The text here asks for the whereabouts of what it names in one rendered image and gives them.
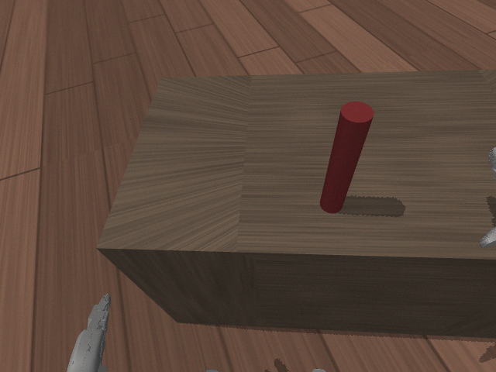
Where can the can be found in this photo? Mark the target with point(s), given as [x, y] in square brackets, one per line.
[352, 129]

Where can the left robot hand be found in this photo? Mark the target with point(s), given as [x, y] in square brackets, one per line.
[89, 347]

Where can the right robot hand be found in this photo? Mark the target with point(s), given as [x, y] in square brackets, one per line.
[489, 239]

